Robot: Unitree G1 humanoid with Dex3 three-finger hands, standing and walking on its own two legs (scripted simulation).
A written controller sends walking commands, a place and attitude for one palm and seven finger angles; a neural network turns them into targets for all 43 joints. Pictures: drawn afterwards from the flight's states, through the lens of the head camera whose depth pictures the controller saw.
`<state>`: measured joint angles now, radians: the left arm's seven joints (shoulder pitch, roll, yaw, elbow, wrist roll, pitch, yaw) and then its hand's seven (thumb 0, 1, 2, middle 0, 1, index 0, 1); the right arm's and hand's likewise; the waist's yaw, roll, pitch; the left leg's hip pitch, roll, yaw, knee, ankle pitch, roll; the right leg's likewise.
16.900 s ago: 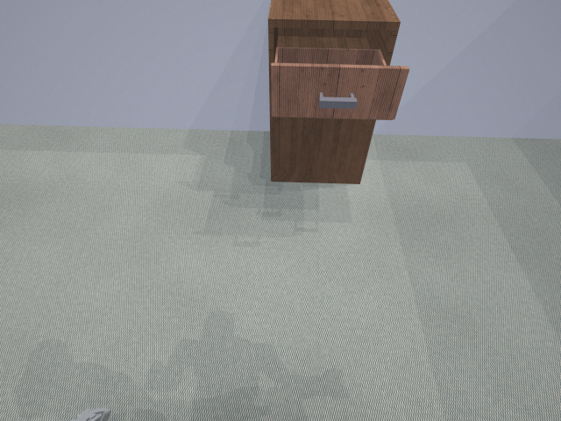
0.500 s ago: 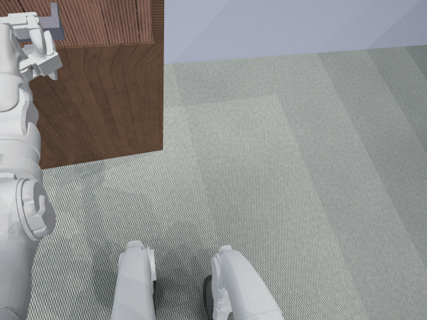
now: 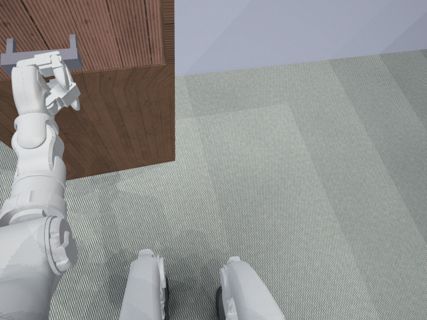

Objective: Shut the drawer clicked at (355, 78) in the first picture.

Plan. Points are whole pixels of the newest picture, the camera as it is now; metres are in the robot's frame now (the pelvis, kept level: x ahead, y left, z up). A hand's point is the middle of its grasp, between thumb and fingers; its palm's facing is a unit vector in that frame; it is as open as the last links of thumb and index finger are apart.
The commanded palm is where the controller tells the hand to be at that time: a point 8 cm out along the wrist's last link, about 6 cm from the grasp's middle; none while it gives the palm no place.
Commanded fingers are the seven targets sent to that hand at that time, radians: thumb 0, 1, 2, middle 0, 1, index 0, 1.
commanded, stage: draw the hand back to the body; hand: left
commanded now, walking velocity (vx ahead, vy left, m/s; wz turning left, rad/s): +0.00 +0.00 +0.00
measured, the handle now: (43, 51) +0.59 +0.28 +0.05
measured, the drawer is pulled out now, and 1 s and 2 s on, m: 0.00 0.00 0.00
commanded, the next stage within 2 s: step back with the hand held close in 1.48 s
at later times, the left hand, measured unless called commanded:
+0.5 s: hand (23, 110) +0.40 +0.23 +0.13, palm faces +0.21 -0.98 -0.04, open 3.3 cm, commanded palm +0.36 +0.27 +0.14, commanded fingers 0.00 0.90 0.90 -1.40 -1.60 -1.40 -1.60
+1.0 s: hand out of the picture +0.29 +0.23 +0.23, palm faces +0.35 -0.89 -0.31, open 3.2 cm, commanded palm +0.24 +0.27 +0.25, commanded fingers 0.00 0.90 0.90 -1.40 -1.60 -1.40 -1.60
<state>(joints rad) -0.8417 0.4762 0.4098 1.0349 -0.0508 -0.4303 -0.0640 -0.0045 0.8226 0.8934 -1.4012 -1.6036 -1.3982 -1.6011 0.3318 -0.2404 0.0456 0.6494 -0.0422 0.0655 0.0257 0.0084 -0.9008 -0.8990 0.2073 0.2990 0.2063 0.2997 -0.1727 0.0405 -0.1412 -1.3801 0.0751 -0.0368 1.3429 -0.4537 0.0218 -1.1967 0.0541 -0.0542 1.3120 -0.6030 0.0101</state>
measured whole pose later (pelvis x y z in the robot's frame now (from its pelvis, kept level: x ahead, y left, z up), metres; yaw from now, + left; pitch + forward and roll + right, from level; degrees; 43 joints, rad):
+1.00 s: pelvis +0.06 -0.01 +0.13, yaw +4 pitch +0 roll +0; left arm 0.24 0.32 0.16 -0.10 -0.09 -0.04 0.10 0.01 0.90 0.90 -1.40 -1.60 -1.40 -1.60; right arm 0.17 -0.23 0.06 0.54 0.03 0.02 -0.09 0.02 -0.90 -0.90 0.21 0.30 0.21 0.30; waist 0.03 0.05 -0.02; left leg -0.29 0.01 0.02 0.53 -0.24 0.00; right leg -0.14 0.00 -0.01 0.50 -0.36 0.00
